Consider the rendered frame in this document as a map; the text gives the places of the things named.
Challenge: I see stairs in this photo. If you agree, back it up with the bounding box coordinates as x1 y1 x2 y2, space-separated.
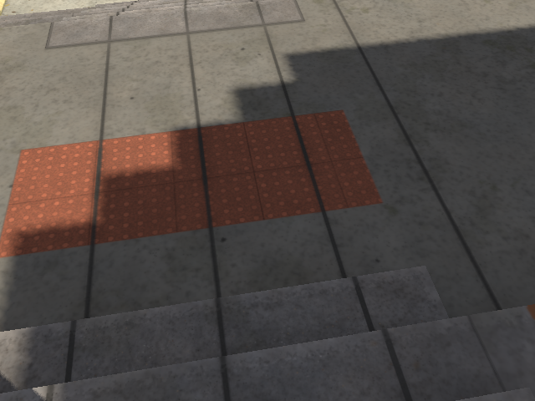
63 0 264 21
0 266 535 401

